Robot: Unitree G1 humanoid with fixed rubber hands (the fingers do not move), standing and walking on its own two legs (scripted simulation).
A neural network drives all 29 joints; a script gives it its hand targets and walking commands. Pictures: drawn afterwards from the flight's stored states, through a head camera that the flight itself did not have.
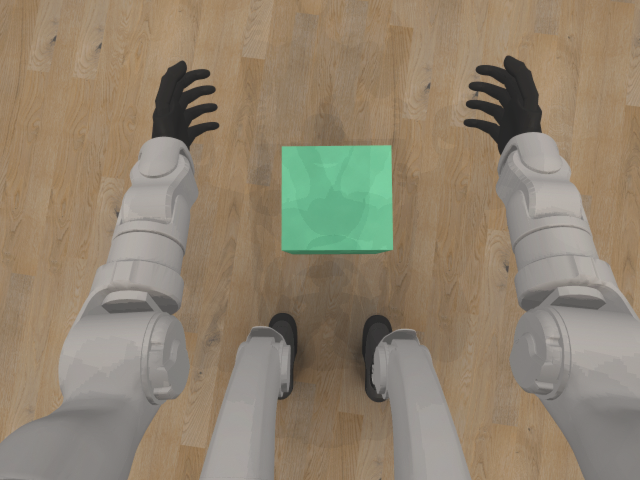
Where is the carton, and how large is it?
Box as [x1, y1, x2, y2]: [282, 145, 392, 253]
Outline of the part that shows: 390,145 282,146 282,250 290,253 377,253 392,249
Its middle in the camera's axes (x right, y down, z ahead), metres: +0.04 -0.07 +0.85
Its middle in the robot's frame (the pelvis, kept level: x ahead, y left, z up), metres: +0.47 -0.01 -0.52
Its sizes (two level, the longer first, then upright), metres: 0.210 0.200 0.250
